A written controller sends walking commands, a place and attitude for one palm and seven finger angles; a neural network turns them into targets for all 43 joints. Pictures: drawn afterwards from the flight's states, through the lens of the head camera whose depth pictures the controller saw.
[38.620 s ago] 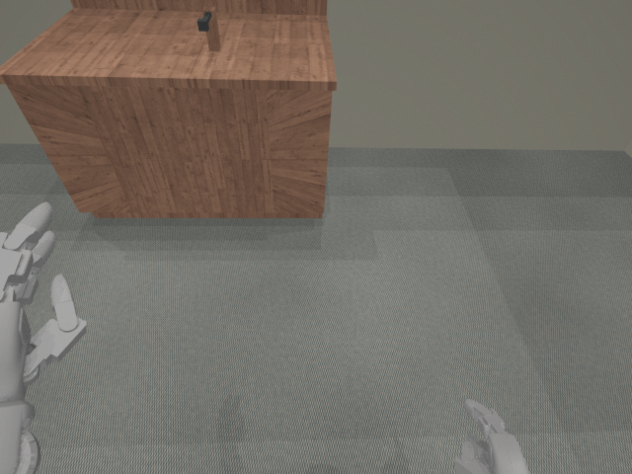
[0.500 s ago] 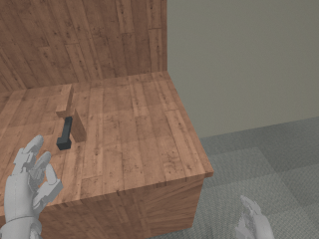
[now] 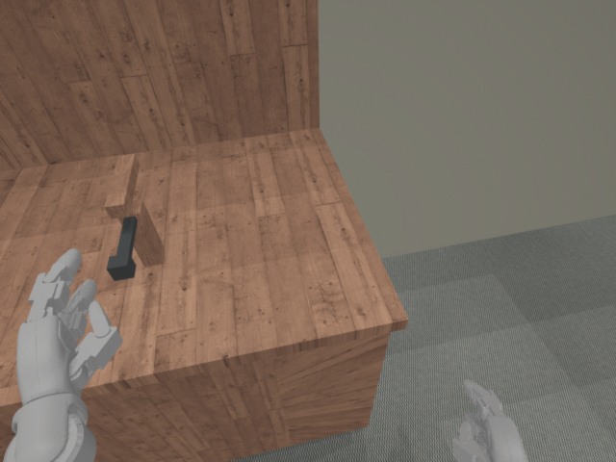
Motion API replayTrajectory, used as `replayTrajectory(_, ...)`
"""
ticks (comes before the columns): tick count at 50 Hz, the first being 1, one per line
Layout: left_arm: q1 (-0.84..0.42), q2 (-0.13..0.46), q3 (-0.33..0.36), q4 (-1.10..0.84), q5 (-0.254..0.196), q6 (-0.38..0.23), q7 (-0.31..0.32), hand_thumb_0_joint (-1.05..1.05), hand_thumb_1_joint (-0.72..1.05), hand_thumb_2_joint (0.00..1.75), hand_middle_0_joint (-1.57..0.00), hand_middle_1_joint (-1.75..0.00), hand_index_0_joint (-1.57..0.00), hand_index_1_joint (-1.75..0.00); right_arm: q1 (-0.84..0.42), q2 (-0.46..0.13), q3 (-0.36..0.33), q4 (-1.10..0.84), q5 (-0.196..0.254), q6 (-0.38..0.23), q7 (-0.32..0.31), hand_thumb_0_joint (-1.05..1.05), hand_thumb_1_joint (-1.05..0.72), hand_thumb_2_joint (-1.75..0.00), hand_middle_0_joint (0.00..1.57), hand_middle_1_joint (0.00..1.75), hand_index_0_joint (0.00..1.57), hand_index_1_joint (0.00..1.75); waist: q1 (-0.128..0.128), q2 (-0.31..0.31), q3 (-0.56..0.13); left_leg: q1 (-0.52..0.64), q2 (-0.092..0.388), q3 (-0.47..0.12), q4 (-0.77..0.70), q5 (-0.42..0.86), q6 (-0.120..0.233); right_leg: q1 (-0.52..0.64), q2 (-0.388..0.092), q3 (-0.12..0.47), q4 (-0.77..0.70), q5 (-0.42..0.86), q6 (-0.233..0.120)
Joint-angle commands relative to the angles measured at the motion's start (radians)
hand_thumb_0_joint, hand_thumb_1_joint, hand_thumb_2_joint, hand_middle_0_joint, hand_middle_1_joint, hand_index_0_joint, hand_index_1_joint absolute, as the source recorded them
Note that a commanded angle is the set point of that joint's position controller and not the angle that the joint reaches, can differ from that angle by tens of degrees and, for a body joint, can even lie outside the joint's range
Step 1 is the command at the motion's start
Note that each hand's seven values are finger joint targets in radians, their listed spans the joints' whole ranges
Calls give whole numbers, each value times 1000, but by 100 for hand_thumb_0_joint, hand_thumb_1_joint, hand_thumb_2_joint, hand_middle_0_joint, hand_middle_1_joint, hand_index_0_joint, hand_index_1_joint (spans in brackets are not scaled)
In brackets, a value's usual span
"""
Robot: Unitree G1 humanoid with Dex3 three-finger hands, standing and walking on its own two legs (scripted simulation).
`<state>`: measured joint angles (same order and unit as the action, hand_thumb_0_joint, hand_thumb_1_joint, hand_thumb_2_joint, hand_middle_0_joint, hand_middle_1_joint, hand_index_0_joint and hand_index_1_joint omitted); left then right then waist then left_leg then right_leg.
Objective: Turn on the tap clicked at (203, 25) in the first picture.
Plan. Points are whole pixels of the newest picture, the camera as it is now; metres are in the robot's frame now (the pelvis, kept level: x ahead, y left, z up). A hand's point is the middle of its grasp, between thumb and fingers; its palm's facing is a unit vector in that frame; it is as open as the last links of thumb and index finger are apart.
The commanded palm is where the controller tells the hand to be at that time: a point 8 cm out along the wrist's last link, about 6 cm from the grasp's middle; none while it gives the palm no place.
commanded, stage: reach beside the lever's end, fingers flat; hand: left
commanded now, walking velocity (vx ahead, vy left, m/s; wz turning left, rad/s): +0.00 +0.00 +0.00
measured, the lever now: (121, 267) +0.34 +0.32 +0.06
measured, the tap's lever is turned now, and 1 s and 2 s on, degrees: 0 0 1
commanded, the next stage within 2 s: push the lever round in 1.92 s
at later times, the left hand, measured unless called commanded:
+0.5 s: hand (108, 314) +0.24 +0.27 +0.11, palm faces +0.51 -0.85 -0.11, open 7.5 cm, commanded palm +0.20 +0.32 +0.11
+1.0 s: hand (102, 305) +0.26 +0.30 +0.09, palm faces +0.54 -0.83 -0.11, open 7.7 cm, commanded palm +0.23 +0.34 +0.09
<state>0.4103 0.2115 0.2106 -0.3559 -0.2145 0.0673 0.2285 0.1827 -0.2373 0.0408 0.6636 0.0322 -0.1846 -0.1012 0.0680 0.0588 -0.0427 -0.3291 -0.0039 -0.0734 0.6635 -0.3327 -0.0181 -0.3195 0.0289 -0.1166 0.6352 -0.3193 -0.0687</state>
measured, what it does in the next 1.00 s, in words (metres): stands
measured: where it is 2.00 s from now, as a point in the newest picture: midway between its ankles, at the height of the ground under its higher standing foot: outside the picture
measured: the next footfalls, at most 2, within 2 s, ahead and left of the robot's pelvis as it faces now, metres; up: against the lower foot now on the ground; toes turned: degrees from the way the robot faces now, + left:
none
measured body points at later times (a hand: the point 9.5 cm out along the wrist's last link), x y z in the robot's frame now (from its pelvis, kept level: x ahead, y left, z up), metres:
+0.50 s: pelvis +0.01 +0.02 +0.00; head +0.01 +0.00 +0.45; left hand +0.21 +0.31 +0.11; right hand +0.20 -0.22 -0.08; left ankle +0.01 +0.14 -0.72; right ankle +0.02 -0.07 -0.72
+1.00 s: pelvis +0.00 +0.02 +0.00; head +0.01 +0.01 +0.45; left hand +0.23 +0.34 +0.10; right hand +0.18 -0.22 -0.09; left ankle +0.01 +0.14 -0.72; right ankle +0.02 -0.07 -0.72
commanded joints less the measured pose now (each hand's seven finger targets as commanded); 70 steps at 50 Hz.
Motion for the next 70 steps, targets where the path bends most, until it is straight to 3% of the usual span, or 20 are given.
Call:
replayTrajectory(1,-158,165,96,-187,15,-82,2,0,90,90,-20,-30,-20,-30,-161,-104,-41,-165,3,-57,-8,0,-90,-90,20,30,20,30,-8,-34,-62,-23,-23,15,-100,45,57,34,-62,122,-189,-39,57)
replayTrajectory(8,-144,171,132,-126,5,-82,2,0,90,90,-20,-29,-20,-29,-143,-110,-46,-166,1,-42,-5,0,-90,-90,20,30,20,30,1,-63,-99,-13,-21,22,-102,150,54,71,-52,100,-153,122,53)
replayTrajectory(9,-153,186,149,-122,9,-83,3,0,90,90,-20,-29,-20,-29,-144,-110,-46,-158,0,-37,-6,0,-90,-90,20,30,20,30,5,-25,-96,-5,-23,23,-106,154,53,74,-50,101,-155,127,50)
replayTrajectory(12,-174,173,142,-108,4,-100,-3,0,90,90,-19,-28,-19,-28,-131,-113,-50,-163,-1,-35,-6,0,-90,-90,20,30,20,30,-6,-69,-111,-2,-20,25,-102,190,53,81,-49,95,-140,180,52)
replayTrajectory(17,-164,170,143,-99,10,-138,-20,0,90,90,-19,-27,-19,-27,-114,-115,-56,-156,-2,-32,-1,0,-90,-90,20,30,20,30,-9,-11,-138,19,-18,27,-93,264,44,87,-47,87,-113,263,43)
replayTrajectory(19,-188,188,153,-96,15,-151,-20,0,90,90,-19,-26,-19,-26,-112,-116,-56,-150,-2,-32,-4,0,-90,-90,20,30,20,30,-13,14,-124,21,-17,23,-93,259,42,69,-44,83,-112,245,41)
replayTrajectory(20,-216,151,117,-94,13,-161,-24,0,90,90,-19,-26,-19,-26,-110,-114,-54,-149,-2,-35,-3,0,-90,-90,20,30,20,30,-26,-10,-117,24,-15,18,-96,254,39,59,-44,76,-109,235,42)
replayTrajectory(26,-214,168,136,-20,13,-181,-32,0,90,90,-18,-25,-18,-25,-109,-124,-61,-145,-3,-36,-7,0,-90,-90,20,30,20,30,-19,-59,-124,8,-14,11,-100,240,34,54,-40,71,-104,210,41)
replayTrajectory(34,-259,194,162,-3,30,-195,-14,0,90,90,-18,-22,-18,-22,-113,-118,-63,-141,-6,-20,-1,0,-90,-90,20,30,20,30,-9,18,-148,18,-12,11,-99,273,16,53,-37,70,-91,218,32)
replayTrajectory(36,-239,178,156,26,26,-206,-13,0,90,90,-17,-22,-17,-22,-106,-119,-64,-142,-8,-18,3,0,-90,-90,20,30,20,30,-10,-13,-151,11,-10,7,-97,278,14,50,-34,66,-86,222,32)
replayTrajectory(42,-373,195,164,126,14,-224,-30,0,90,90,-17,-20,-17,-20,-125,-128,-61,-127,-4,-7,-8,0,-90,-90,20,30,20,30,-35,-62,-108,-39,-17,10,-96,151,35,7,-34,79,-109,118,41)
replayTrajectory(44,-429,238,198,144,16,-232,-35,0,90,90,-17,-20,-17,-20,-132,-128,-58,-117,0,-7,-16,0,-90,-90,20,30,20,30,-34,-19,-102,-46,-20,10,-102,107,37,0,-35,86,-119,70,39)
replayTrajectory(50,-562,238,165,230,28,-269,-42,0,90,90,-16,-18,-16,-18,-133,-132,-52,-103,-2,-20,-19,0,-90,-90,20,30,20,30,-58,21,-132,-52,-22,2,-99,29,42,-31,-36,90,-112,3,40)
replayTrajectory(54,-543,302,239,318,21,-273,-51,0,90,90,-16,-17,-16,-17,-120,-141,-60,-99,-4,-18,-21,0,-90,-90,20,30,20,30,-29,6,-183,-70,-26,9,-87,76,46,15,-34,96,-104,54,39)
replayTrajectory(57,-604,292,221,384,11,-261,-69,0,90,90,-16,-17,-16,-17,-112,-145,-58,-105,0,-9,-23,0,-90,-90,20,30,20,30,-43,-46,-168,-93,-25,16,-83,77,51,13,-37,100,-106,69,46)
replayTrajectory(59,-585,350,283,404,15,-260,-68,0,90,90,-15,-16,-15,-16,-102,-148,-64,-103,-2,-4,-22,0,-90,-90,20,30,20,30,-26,-14,-186,-90,-26,21,-78,109,51,35,-36,104,-101,108,44)
replayTrajectory(61,-562,343,285,408,13,-267,-73,0,90,90,-15,-16,-15,-16,-87,-148,-68,-113,-2,2,-16,0,-90,-90,20,30,20,30,-22,-26,-210,-86,-24,24,-73,155,50,48,-35,100,-84,164,44)
replayTrajectory(64,-551,354,308,418,20,-293,-75,0,90,90,-15,-15,-15,-15,-66,-147,-74,-101,-7,7,-8,0,-90,-90,20,30,20,30,-24,4,-209,-81,-20,26,-59,203,47,43,-30,97,-70,222,42)
replayTrajectory(67,-623,343,290,454,8,-315,-98,0,90,90,-15,-15,-15,-15,-62,-155,-77,-94,-2,13,-10,0,-90,-90,20,30,20,30,-55,-51,-185,-115,-21,30,-45,154,56,7,-31,106,-73,183,51)
replayTrajectory(70,-691,337,269,452,9,-348,-117,0,90,90,-15,-15,-15,-15,-57,-156,-78,-84,-2,10,-15,0,-90,-90,20,30,20,30,-68,-3,-196,-100,-22,29,-37,135,57,-19,-31,108,-68,153,48)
